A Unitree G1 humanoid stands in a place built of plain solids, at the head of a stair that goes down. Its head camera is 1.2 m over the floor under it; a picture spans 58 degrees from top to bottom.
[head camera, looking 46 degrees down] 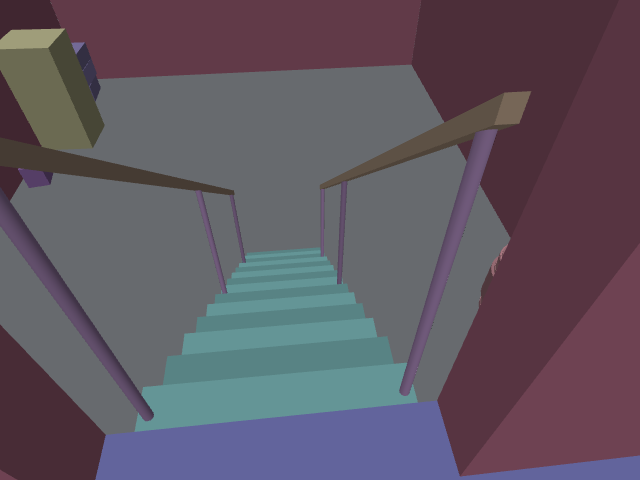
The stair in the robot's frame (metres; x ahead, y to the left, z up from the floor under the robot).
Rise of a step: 0.20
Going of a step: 0.23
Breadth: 0.91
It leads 6 degrees to the left of straight ahead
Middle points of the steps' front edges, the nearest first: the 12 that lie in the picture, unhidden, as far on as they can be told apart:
0.48 0.12 0.00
0.70 0.14 -0.20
0.93 0.17 -0.40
1.16 0.19 -0.59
1.38 0.22 -0.79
1.61 0.24 -0.99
1.84 0.26 -1.19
2.06 0.29 -1.38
2.29 0.31 -1.58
2.51 0.33 -1.78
2.74 0.36 -1.97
2.97 0.38 -2.17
